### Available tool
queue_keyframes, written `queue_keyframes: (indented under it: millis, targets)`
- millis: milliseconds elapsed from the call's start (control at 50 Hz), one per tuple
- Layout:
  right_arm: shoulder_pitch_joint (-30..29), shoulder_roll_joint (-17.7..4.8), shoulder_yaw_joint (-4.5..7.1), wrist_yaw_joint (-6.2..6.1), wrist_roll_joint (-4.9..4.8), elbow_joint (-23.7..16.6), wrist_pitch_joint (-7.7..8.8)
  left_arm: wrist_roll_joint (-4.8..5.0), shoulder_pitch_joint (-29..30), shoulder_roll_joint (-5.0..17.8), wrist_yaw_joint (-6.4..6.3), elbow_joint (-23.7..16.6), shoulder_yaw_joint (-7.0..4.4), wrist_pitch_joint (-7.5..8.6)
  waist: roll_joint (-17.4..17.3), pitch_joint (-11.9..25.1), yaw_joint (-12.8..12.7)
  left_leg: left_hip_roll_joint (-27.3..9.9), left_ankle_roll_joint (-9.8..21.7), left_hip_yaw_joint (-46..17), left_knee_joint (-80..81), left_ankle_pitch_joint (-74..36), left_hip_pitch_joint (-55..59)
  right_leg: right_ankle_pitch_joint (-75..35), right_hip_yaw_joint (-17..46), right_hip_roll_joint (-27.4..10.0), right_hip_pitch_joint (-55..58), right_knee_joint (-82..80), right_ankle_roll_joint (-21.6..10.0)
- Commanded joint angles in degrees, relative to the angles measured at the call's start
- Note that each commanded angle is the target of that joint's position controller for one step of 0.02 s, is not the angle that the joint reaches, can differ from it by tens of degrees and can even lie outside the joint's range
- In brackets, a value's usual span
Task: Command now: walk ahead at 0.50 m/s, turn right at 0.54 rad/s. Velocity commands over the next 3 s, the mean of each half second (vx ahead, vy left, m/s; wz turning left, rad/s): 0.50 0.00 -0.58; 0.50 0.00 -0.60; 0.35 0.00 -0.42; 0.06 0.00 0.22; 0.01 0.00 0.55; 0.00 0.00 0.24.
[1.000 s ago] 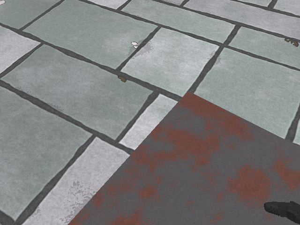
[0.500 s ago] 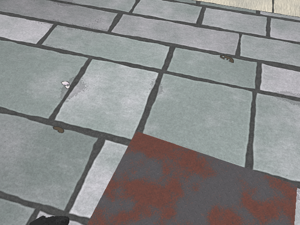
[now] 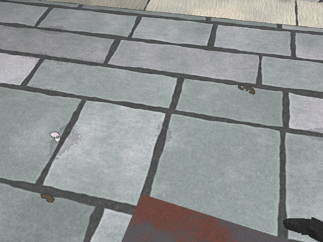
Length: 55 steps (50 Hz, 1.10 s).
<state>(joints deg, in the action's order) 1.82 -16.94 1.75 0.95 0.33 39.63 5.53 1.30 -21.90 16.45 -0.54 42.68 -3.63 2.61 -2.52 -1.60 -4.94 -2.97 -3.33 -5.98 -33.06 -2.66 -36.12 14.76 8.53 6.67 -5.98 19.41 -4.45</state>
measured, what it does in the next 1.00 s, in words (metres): walks ahead, turning right: left foot, then right foot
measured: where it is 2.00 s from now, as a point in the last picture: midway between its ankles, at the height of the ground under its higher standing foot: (259, 181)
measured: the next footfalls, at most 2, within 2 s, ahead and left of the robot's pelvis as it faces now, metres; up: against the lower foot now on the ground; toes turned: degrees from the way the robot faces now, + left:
left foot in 0.10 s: +0.25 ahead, +0.14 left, +0.00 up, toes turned -8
right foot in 0.62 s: +0.45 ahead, -0.19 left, +0.00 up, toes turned -25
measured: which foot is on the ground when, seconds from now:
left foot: up 0.00-0.08, down 0.10-0.62, up 0.64-1.00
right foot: down 0.00-0.12, up 0.14-0.60, down 0.62-1.00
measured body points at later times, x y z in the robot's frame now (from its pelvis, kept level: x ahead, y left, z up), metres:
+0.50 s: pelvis +0.26 +0.01 +0.00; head +0.29 -0.01 +0.44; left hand +0.54 +0.19 -0.08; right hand +0.20 -0.28 -0.13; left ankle +0.21 +0.14 -0.74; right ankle +0.38 -0.18 -0.69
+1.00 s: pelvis +0.51 -0.14 +0.00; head +0.53 -0.17 +0.45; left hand +0.72 +0.08 -0.10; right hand +0.56 -0.47 -0.08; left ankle +0.77 -0.10 -0.69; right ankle +0.41 -0.17 -0.74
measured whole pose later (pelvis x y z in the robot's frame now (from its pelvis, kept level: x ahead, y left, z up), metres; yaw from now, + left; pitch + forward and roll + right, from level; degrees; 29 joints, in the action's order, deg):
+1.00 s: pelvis +0.51 -0.14 +0.00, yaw -35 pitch +2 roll +0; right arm 1.5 -17.2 2.5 1.1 0.2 39.8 5.2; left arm 1.2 -20.5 16.6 -0.6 40.7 -3.7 2.3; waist -2.8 -2.3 -4.4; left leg -3.4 -3.8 -5.7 -34.3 -3.0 -36.7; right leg 15.4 8.7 6.5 -6.0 20.6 -4.9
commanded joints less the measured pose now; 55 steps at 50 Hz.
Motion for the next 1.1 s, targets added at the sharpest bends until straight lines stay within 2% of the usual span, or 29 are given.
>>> queue_keyframes:
  millis: [20, 80, 100, 120, 140, 160, 180, 200, 220, 240, 280, 340, 440, 540, 580, 600, 620, 640, 660, 680, 700, 720, 740, 760, 820, 940, 1040, 1080, 1100]
  targets:
    - [-4.7, -5.6, 1.64, 0.39, -0.57, -5.0, 1.22, 0.47, -0.7, 9.5, -0.64, -2.6, -2.62, 0.27, 6.8, 0.8, 1.4, 2.6, 0.9, 0.7, 4.3, -0.5, 8.7, -9.9, 12.7, -14.0, -4.0, -1.9, -7.0]
    - [0.8, -7.3, 2.78, 0.21, -0.56, -3.9, 1.77, 0.14, 0.4, 8.9, -0.73, -2.7, -2.62, -0.59, 8.8, 2.5, 4.8, 3.0, 3.7, 1.9, 7.6, 5.8, 16.9, -13.5, 15.3, -13.6, -1.9, 4.8, -5.1]
    - [6.6, -8.9, 3.63, -0.2, 0.02, -2.9, 2.0, -0.16, 0.8, 6.8, -0.54, -3.1, -1.88, -0.59, 8.0, 6.9, 7.6, 0.7, 5.9, 1.0, 8.1, 6.0, 27.1, -15.3, 13.2, -10.6, -4.1, 12.2, -3.4]
    - [15.7, -12.2, 4.51, -0.73, 0.63, -2.1, 1.97, -1.26, 0.3, 3.5, -0.42, -4.3, -0.64, -0.43, 1.4, 15.5, 10.9, -9.4, 9.4, -8.5, 6.5, 7.8, 42.4, -5.2, 8.1, -6.6, -11.8, 28.4, -1.2]
    - [19.2, -15.1, 5.41, -0.35, 0.68, -0.1, 0.99, 0.64, -7.5, 1.2, -0.39, -5.6, 0.16, 0.1, -18.1, 21.6, 7.3, -20.7, 17.8, -34.5, 12.3, 21.8, 58.0, 19.6, 1.8, -0.3, -31.3, 45.3, 2.1]
    - [17.6, -9.7, 4.25, -0.09, -0.52, -1.2, 0.66, 1.07, -6.5, 7.1, -0.59, -4.0, -0.86, 0.11, -11.0, 16.7, 8.3, -20.7, 16.5, -37.2, 14.9, 32.6, 54.8, 18.0, 3.2, -5.2, -37.6, 52.5, 3.0]
    - [15.5, -6.8, 3.53, -0.35, -0.58, -1.6, 0.37, 0.78, -0.2, 9.7, -0.52, -4.7, -1.69, -0.17, -5.3, 9.6, 9.7, -18.4, 14.2, -28.2, 15.8, 30.8, 47.9, 12.5, 1.7, -6.9, -39.1, 53.9, 3.5]
    - [12.8, -6.1, 3.16, -0.38, 0.02, -1.7, 0.13, 0.29, 2.6, 9.2, -0.61, -5.2, -1.74, -0.45, -1.3, 5.6, 8.6, -16.0, 13.2, -21.3, 16.9, 23.4, 41.1, 8.5, 0.0, -8.8, -37.2, 53.1, 4.0]
    - [11.2, -5.0, 2.88, -0.42, 0.28, -1.1, 0.0, -0.18, 4.5, 8.4, -0.44, -5.9, -1.89, -0.48, -1.2, 2.6, 7.7, -14.0, 13.1, -16.4, 18.3, 17.6, 36.1, 5.9, -0.3, -10.3, -36.3, 50.6, 4.2]
    - [10.5, -4.5, 2.67, -0.55, 0.68, -0.8, 0.16, 0.1, 4.2, 7.2, -0.11, -6.1, -1.89, -0.71, -3.1, 1.7, 6.4, -12.6, 12.7, -12.2, 19.8, 14.4, 32.7, 4.3, -0.7, -11.8, -33.7, 49.2, 4.2]
    - [10.2, -4.3, 2.84, -0.5, 0.21, 0.1, 0.67, 0.48, 4.5, 4.9, 0.18, -6.4, -1.53, -1.37, -4.2, 0.9, 5.9, -11.5, 13.4, -6.6, 22.4, 10.5, 29.9, 3.1, -2.2, -12.7, -32.6, 47.0, 4.4]
    - [11.0, -6.5, 3.73, -0.58, -0.07, 1.7, 1.03, -0.07, 8.0, 3.5, 0.41, -8.2, -1.07, -1.7, -2.3, -0.1, 6.0, -12.5, 14.7, -1.3, 24.5, 4.3, 30.4, -1.7, -2.5, -13.7, -35.3, 41.0, 5.1]
    - [11.9, -8.6, 4.25, -0.94, -0.34, 3.3, 0.21, -0.01, 15.1, 2.5, 2.13, -9.7, -0.36, -0.78, -0.9, -1.2, 8.3, -10.8, 12.8, 9.1, 24.8, -1.5, 32.3, -15.1, -6.1, -12.9, -32.3, 25.7, 4.4]
    - [15.0, -11.2, 5.09, -1.09, -1.77, 5.4, -1.31, 0.11, 21.3, 3.3, 3.63, -12.8, -0.53, -0.9, -1.0, -3.1, 9.1, -13.3, 10.9, 13.4, 21.9, -7.6, 39.0, -11.1, -9.8, -11.0, -30.5, 17.5, 1.6]
    - [14.7, -13.1, 5.66, -1.43, -2.34, 5.4, -2.04, -0.31, 18.6, 5.3, 3.73, -13.0, -1.62, -1.27, -2.8, -0.3, 6.4, -13.3, 9.7, 15.7, 14.2, -26.3, 41.0, -5.0, -13.0, -7.5, -24.0, 16.5, -0.8]
    - [14.2, -13.6, 5.8, -1.64, -2.59, 5.2, -2.52, -0.37, 13.0, 7.2, 3.58, -11.7, -2.76, -1.49, -2.8, 3.1, 2.8, -12.4, 8.8, 17.3, 5.6, -33.8, 40.2, -4.1, -14.5, -5.0, -16.2, 15.0, -2.4]
    - [14.0, -12.3, 5.26, -1.91, -2.49, 4.9, -2.72, -0.16, 2.9, 10.3, 2.92, -8.9, -4.67, -1.81, -1.2, 8.2, -2.4, -10.3, 7.0, 18.8, -7.1, -32.4, 33.9, -7.2, -14.2, -2.8, -1.3, 12.0, -4.7]
    - [16.1, -7.8, 3.52, -1.89, 0.02, 3.7, -2.42, 0.37, -4.9, 15.4, 1.64, -7.1, -6.2, -2.43, 9.0, 13.4, -3.8, -6.9, 4.3, 18.8, -26.2, -2.3, 17.5, -8.8, 1.7, -12.9, 16.3, 11.8, -8.6]
    - [19.4, -2.3, 1.45, -1.16, 0.96, 0.1, -0.71, 0.51, -1.6, 19.8, 1.87, -8.9, -6.0, -1.44, 18.7, 20.6, 2.8, 4.7, 1.8, 9.1, -42.6, 38.6, -3.8, 6.8, 35.5, -24.8, 29.1, 2.7, -19.5]
    - [11.8, -8.4, 2.65, -0.48, -1.5, -0.3, 0.99, 0.28, -2.5, 14.1, 2.32, -9.4, -4.59, -0.45, 10.2, 20.3, -2.2, 2.4, 2.7, 0.7, -46.2, 35.5, -9.9, 10.9, 36.7, -25.2, 28.1, -2.7, -17.6]
    - [8.3, -9.5, 2.89, -0.18, -2.87, -1.8, 1.96, -0.12, -0.4, 11.8, 2.4, -8.7, -3.73, 0.38, 8.9, 12.0, -1.5, 0.2, 3.9, 1.6, -43.5, 29.5, -12.8, 6.5, 28.6, -23.5, 21.6, -3.4, -15.3]
    - [8.4, -8.7, 2.67, -0.59, -1.85, -1.0, 2.36, -0.1, 3.1, 10.4, 2.35, -8.9, -3.19, 0.71, 4.2, 8.1, 1.2, -2.2, 4.0, 1.5, -38.8, 24.8, -9.4, 0.1, 22.3, -20.9, 13.3, -3.2, -13.4]
    - [8.9, -8.8, 2.97, -0.9, -0.42, -0.5, 2.29, -0.45, 6.6, 9.1, 2.19, -9.5, -2.73, 0.71, 3.8, 5.6, 3.5, -3.6, 3.4, 1.4, -34.2, 22.0, -5.4, -6.4, 17.5, -18.7, 6.4, -3.7, -12.2]
    - [9.9, -8.9, 3.19, -0.79, -0.06, -0.2, 1.68, -1.11, 8.5, 8.0, 1.93, -10.3, -2.26, 0.73, 5.1, 4.9, 5.3, -4.4, 3.0, 1.0, -32.5, 20.0, -1.9, -10.3, 15.1, -17.2, 2.2, -5.0, -11.9]
    - [9.7, -6.9, 2.88, -0.81, 0.62, -0.3, 0.09, -0.88, 8.4, 8.5, 1.05, -9.4, -2.34, 1.16, 5.0, 3.7, 6.2, -3.6, 0.3, 2.6, -26.5, 16.3, 0.6, -18.5, 10.6, -15.5, -4.4, -6.8, -12.8]
    - [-3.1, -3.7, 1.53, -0.15, 0.13, -3.7, 0.25, -0.21, 3.1, 10.0, -0.46, -6.1, -2.79, 0.53, 6.4, 0.4, 1.6, 1.1, -1.1, 3.2, -2.9, -2.4, 4.7, -12.4, 6.6, -11.2, -8.5, -6.0, -8.5]
    - [-5.8, -6.1, 2.37, 0.92, -0.7, -5.1, 1.26, 0.31, 0.1, 9.5, -0.85, -3.8, -2.83, -0.21, 7.8, 0.2, 1.3, 2.4, 1.1, 0.7, 4.5, 0.7, 7.4, -9.4, 13.9, -14.3, -1.9, 0.4, -7.2]
    - [-2.1, -7.2, 3.05, 0.81, -0.75, -4.4, 1.68, 0.13, 0.9, 9.5, -0.94, -3.6, -2.97, -0.71, 9.7, 1.0, 3.4, 2.9, 3.0, 1.5, 5.6, 6.1, 12.1, -12.8, 16.0, -14.6, -0.5, 4.1, -6.1]
    - [3.1, -8.2, 3.8, 0.42, -0.46, -3.1, 1.91, 0.03, 1.6, 8.2, -0.82, -3.9, -2.54, -0.84, 9.5, 3.5, 6.1, 3.1, 4.5, 2.7, 7.9, 5.6, 19.8, -16.1, 15.1, -12.4, -1.4, 8.7, -4.7]
Over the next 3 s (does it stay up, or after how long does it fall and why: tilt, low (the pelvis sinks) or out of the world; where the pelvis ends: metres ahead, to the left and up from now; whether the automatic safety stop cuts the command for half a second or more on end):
stays up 0.79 -0.29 -0.01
